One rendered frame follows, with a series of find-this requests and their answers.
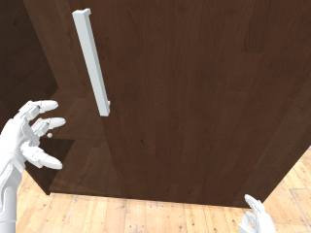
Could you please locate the right robot hand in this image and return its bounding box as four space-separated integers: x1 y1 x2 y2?
238 194 277 233

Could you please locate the left robot forearm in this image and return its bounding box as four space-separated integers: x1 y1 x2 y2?
0 151 26 233

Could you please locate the left robot hand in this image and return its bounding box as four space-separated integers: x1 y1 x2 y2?
0 100 66 170

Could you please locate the wardrobe door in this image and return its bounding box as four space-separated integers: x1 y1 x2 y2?
68 0 311 207
235 73 311 202

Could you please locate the handle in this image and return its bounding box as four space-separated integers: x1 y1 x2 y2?
72 8 111 117
299 95 311 118

